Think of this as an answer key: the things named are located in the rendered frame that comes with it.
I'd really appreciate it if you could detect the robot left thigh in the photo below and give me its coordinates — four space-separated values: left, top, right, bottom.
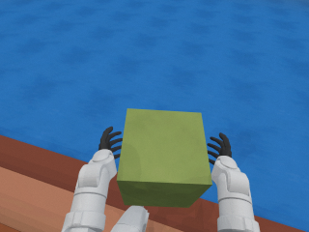
110 205 150 232

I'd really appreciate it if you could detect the carton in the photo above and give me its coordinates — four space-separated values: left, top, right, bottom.
116 108 212 208

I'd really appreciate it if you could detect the robot right forearm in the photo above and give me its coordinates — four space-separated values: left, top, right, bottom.
211 156 261 232

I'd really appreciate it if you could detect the robot left hand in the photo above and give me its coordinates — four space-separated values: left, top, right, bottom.
98 126 123 160

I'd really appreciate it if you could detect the robot left forearm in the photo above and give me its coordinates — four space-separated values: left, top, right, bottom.
61 149 117 232

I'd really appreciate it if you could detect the robot right hand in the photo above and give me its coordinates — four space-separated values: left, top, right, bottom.
207 132 232 165

